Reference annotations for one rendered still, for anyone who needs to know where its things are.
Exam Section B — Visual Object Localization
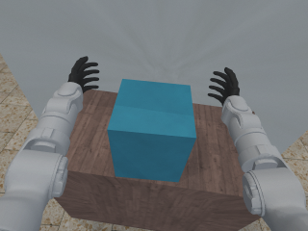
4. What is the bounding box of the robot right upper arm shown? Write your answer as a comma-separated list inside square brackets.
[242, 167, 308, 231]

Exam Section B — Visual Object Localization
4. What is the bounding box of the robot left upper arm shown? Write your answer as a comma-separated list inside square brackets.
[0, 149, 68, 231]

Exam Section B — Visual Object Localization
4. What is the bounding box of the robot right hand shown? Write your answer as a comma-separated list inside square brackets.
[208, 67, 240, 106]

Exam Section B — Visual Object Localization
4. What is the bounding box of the robot left forearm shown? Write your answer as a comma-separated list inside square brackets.
[4, 82, 84, 192]

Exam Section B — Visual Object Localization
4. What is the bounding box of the robot left hand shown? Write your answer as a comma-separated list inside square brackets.
[67, 56, 100, 94]

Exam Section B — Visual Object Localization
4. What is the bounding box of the robot right forearm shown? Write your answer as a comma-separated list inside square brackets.
[220, 95, 306, 208]

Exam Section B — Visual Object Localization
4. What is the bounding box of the carton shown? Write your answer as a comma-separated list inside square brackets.
[107, 79, 196, 183]

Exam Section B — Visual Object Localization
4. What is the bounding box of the pedestal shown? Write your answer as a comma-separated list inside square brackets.
[54, 90, 261, 231]

